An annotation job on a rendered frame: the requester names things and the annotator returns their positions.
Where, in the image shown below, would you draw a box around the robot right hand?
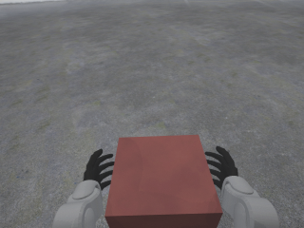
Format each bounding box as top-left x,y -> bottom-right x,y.
204,146 -> 238,191

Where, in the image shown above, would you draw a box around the robot left hand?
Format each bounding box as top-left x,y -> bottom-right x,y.
83,148 -> 115,191

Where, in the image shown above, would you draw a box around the right robot forearm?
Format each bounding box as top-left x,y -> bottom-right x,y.
221,176 -> 279,228

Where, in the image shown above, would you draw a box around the left robot forearm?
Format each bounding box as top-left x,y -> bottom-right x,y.
52,180 -> 104,228

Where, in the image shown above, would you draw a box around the carton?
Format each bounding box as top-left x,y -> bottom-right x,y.
104,134 -> 223,228

